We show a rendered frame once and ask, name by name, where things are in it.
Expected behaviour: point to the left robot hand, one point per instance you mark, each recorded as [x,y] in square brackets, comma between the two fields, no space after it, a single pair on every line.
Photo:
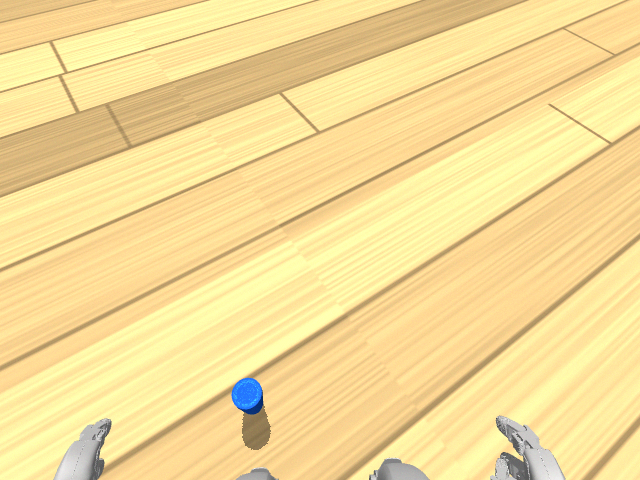
[81,461]

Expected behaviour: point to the right robot hand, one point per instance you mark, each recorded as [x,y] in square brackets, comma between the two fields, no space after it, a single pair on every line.
[539,463]

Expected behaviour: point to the cup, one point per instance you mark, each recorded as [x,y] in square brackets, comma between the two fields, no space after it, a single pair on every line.
[247,395]

